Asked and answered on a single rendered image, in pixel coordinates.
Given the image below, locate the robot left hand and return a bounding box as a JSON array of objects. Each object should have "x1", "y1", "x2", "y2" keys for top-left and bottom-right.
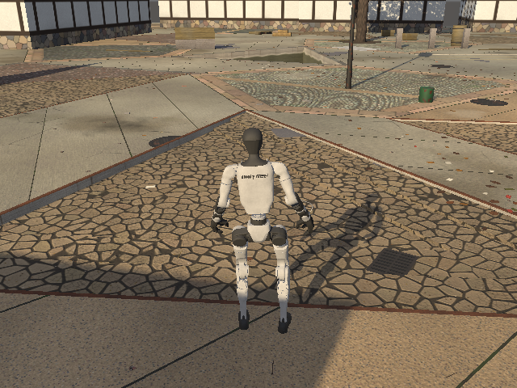
[{"x1": 210, "y1": 218, "x2": 229, "y2": 234}]

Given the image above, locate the robot left thigh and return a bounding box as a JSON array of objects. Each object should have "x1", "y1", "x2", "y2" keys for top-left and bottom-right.
[{"x1": 232, "y1": 226, "x2": 249, "y2": 279}]

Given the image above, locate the right robot upper arm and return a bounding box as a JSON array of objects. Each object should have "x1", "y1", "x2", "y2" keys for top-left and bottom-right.
[{"x1": 271, "y1": 162, "x2": 298, "y2": 205}]

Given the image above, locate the left robot upper arm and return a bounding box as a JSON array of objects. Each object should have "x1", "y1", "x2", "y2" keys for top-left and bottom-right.
[{"x1": 217, "y1": 164, "x2": 237, "y2": 208}]

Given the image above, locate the robot right hand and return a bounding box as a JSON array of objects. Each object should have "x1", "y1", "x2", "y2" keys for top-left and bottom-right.
[{"x1": 296, "y1": 215, "x2": 314, "y2": 236}]

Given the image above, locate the robot right forearm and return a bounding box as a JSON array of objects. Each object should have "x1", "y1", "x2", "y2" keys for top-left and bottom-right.
[{"x1": 291, "y1": 192, "x2": 310, "y2": 221}]

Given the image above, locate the robot left forearm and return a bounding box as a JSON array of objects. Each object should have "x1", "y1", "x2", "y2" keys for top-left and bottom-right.
[{"x1": 212, "y1": 196, "x2": 226, "y2": 222}]

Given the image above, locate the robot right shin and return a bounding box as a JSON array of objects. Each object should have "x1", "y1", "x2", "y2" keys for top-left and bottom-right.
[{"x1": 277, "y1": 266, "x2": 290, "y2": 323}]

